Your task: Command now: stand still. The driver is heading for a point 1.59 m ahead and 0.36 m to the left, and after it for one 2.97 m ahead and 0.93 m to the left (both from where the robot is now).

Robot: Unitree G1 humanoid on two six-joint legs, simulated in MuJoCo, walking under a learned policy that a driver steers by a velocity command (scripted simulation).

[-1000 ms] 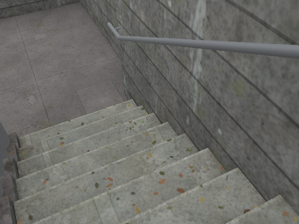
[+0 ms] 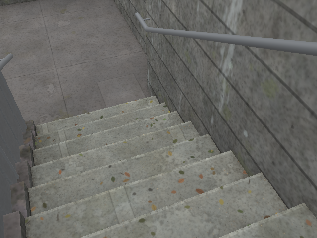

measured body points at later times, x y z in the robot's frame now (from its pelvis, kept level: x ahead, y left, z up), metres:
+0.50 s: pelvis +0.01 +0.00 +0.00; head +0.01 +0.01 +0.45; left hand -0.02 +0.21 -0.16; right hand -0.01 -0.23 -0.15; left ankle +0.02 +0.14 -0.74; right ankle +0.00 -0.09 -0.74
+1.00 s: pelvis +0.13 +0.08 -0.06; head +0.13 +0.11 +0.38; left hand +0.25 +0.32 -0.20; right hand -0.02 -0.13 -0.19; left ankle +0.00 +0.16 -0.74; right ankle +0.21 -0.07 -0.68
